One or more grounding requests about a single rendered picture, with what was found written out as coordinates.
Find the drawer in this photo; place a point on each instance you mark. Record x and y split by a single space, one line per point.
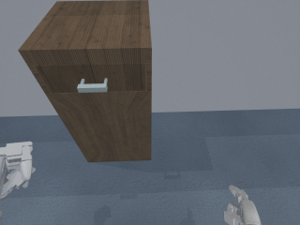
122 77

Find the robot left hand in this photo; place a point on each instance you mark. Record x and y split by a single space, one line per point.
15 158

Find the cabinet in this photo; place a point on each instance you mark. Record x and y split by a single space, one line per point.
106 126

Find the robot right hand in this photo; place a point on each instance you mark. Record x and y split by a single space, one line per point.
243 213

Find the handle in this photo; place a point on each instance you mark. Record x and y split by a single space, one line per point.
92 87

